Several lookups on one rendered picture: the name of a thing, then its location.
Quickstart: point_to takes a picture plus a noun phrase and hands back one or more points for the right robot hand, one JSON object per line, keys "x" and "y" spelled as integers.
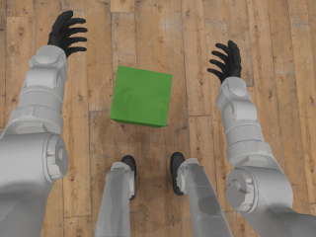
{"x": 232, "y": 66}

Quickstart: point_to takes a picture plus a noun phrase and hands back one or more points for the robot left upper arm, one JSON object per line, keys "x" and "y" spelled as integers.
{"x": 30, "y": 163}

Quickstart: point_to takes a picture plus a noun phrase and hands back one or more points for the right robot thigh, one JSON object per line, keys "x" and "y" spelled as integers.
{"x": 207, "y": 216}

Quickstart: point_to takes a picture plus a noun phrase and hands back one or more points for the robot right upper arm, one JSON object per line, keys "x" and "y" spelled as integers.
{"x": 264, "y": 198}

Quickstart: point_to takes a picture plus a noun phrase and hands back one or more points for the robot right forearm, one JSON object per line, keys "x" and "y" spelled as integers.
{"x": 245, "y": 140}

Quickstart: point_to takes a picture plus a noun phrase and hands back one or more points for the carton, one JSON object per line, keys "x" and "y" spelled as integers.
{"x": 141, "y": 97}

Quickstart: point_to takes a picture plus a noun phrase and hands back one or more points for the robot left forearm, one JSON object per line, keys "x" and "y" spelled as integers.
{"x": 42, "y": 94}

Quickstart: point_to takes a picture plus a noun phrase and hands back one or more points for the left robot hand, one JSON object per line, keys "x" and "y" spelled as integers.
{"x": 60, "y": 33}

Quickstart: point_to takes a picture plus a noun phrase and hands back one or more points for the right robot foot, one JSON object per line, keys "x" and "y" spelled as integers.
{"x": 176, "y": 160}

